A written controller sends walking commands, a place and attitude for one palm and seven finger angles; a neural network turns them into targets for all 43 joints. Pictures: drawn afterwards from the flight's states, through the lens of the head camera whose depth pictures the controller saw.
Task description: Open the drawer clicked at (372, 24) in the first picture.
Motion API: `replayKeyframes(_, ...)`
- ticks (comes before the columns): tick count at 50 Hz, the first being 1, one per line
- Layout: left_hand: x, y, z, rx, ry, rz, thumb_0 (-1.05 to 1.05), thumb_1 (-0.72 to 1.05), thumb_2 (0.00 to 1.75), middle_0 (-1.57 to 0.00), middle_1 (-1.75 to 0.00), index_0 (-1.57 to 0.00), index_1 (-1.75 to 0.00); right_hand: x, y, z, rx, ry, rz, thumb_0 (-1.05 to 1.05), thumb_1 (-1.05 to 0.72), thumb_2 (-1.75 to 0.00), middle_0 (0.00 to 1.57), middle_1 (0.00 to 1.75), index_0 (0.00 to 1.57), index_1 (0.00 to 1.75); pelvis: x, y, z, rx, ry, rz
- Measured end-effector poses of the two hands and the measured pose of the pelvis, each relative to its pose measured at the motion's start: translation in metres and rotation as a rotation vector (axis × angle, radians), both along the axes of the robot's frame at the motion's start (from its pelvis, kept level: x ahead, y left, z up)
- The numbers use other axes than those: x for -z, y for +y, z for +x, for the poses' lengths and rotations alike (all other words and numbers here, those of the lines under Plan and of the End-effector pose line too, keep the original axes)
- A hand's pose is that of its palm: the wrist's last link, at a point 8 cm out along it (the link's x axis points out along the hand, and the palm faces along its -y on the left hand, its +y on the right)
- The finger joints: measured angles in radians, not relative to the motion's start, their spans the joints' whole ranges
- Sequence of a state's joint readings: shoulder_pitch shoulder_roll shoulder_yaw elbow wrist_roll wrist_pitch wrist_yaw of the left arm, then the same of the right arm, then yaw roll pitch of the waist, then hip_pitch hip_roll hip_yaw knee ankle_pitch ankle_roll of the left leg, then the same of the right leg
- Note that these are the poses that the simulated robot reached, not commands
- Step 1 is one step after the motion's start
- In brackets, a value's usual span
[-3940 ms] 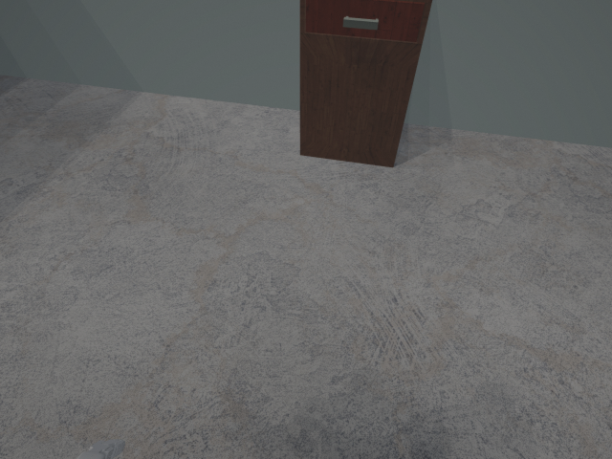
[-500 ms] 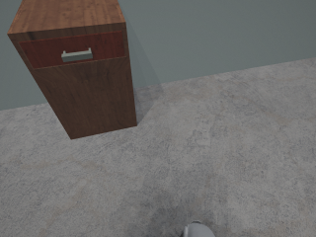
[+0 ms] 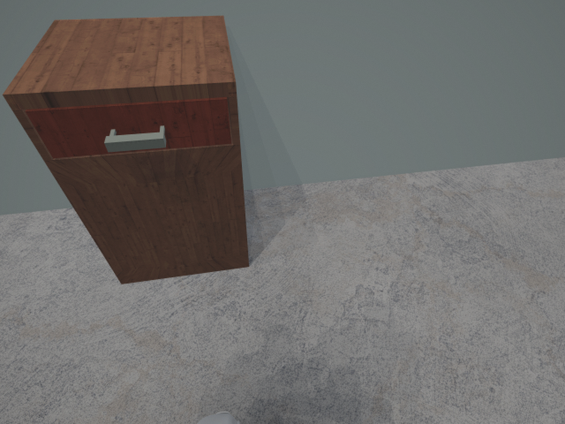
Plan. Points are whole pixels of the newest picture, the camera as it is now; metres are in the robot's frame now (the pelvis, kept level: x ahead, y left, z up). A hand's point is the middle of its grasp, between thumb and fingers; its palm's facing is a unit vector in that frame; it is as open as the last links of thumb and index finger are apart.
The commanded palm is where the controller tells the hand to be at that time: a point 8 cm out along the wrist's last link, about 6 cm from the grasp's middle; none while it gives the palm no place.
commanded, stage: turn to face it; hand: left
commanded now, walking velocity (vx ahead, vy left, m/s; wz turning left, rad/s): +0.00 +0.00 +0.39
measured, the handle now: (137, 136) +0.75 +0.41 -0.05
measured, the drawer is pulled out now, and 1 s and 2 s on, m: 0.00 0.00 0.00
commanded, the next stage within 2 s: take the last steps up to it in 0.46 s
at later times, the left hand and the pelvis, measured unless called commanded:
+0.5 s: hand out of the picture +0.08 +0.20 -0.17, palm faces +0.20 -0.94 -0.27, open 7.4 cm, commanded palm none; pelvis +0.04 -0.01 -0.01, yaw +9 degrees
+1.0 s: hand out of the picture +0.00 +0.21 -0.17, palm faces +0.32 -0.92 -0.20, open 7.4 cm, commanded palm none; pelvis +0.08 +0.03 +0.00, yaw +16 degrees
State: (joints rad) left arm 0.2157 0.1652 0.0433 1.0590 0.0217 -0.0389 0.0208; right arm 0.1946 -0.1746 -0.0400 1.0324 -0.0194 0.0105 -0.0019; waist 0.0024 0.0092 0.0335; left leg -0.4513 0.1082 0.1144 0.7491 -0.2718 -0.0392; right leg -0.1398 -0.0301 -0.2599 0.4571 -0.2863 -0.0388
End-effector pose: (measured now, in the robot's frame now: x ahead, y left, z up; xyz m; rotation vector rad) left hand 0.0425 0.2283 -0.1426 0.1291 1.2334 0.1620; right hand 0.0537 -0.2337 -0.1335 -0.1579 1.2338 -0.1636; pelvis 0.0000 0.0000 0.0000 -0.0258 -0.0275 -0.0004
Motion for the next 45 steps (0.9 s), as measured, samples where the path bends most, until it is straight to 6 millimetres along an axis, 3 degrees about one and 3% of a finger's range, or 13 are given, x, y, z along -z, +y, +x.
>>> replayKeyframes(5, 0.025, 0.016, -0.012, -0.087, 0.078, -0.035, 0.00, 0.92, 0.90, -0.21, -0.30, -0.20, -0.30, 0.002, 0.019, 0.056, -0.092, -0.038, -0.034, 0.00, -0.92, -0.90, 0.20, 0.29, 0.20, 0.30, 0.014, 0.018, 0.024, -0.047, 0.000, -0.003)
replayKeyframes(9, 0.021, 0.028, -0.015, -0.110, 0.129, -0.023, 0.01, 0.91, 0.90, -0.20, -0.30, -0.20, -0.30, -0.002, 0.031, 0.077, -0.123, -0.054, -0.038, 0.00, -0.92, -0.90, 0.20, 0.29, 0.20, 0.30, 0.010, 0.025, 0.030, -0.065, 0.011, -0.001)
replayKeyframes(13, 0.009, 0.036, -0.009, -0.126, 0.116, 0.000, 0.01, 0.91, 0.90, -0.20, -0.30, -0.20, -0.30, -0.004, 0.038, 0.084, -0.138, -0.043, -0.022, 0.00, -0.91, -0.90, 0.20, 0.30, 0.20, 0.30, 0.003, 0.026, 0.034, -0.084, 0.024, 0.003)
replayKeyframes(18, -0.003, 0.038, 0.004, -0.137, 0.078, 0.037, 0.01, 0.91, 0.90, -0.20, -0.30, -0.20, -0.30, -0.003, 0.030, 0.087, -0.139, -0.031, -0.009, 0.00, -0.92, -0.90, 0.20, 0.30, 0.20, 0.30, -0.001, 0.018, 0.037, -0.112, 0.028, 0.007)
replayKeyframes(26, -0.012, 0.010, 0.017, -0.151, -0.014, 0.090, 0.01, 0.91, 0.90, -0.20, -0.30, -0.20, -0.30, 0.018, -0.004, 0.079, -0.140, 0.015, 0.032, 0.00, -0.91, -0.90, 0.20, 0.30, 0.20, 0.30, 0.008, -0.012, 0.039, -0.162, 0.017, 0.029)
replayKeyframes(32, -0.019, -0.012, 0.000, -0.189, -0.005, 0.062, 0.01, 0.90, 0.90, -0.20, -0.30, -0.20, -0.30, 0.011, -0.018, 0.079, -0.171, 0.054, 0.022, 0.00, -0.91, -0.90, 0.20, 0.29, 0.20, 0.30, -0.002, -0.021, 0.039, -0.208, 0.016, 0.043)
replayKeyframes(36, -0.018, -0.011, -0.018, -0.238, 0.010, 0.048, 0.01, 0.92, 0.90, -0.21, -0.30, -0.20, -0.30, 0.004, -0.016, 0.080, -0.216, 0.080, 0.007, 0.00, -0.91, -0.90, 0.20, 0.29, 0.20, 0.30, -0.006, -0.018, 0.042, -0.245, 0.023, 0.046)
replayKeyframes(45, 0.007, 0.011, -0.081, -0.346, 0.185, -0.018, 0.01, 0.91, 0.90, -0.21, -0.30, -0.20, -0.30, 0.002, 0.026, 0.109, -0.311, 0.036, -0.034, 0.00, -0.91, -0.90, 0.20, 0.29, 0.20, 0.30, 0.005, 0.016, 0.056, -0.283, 0.034, 0.024)
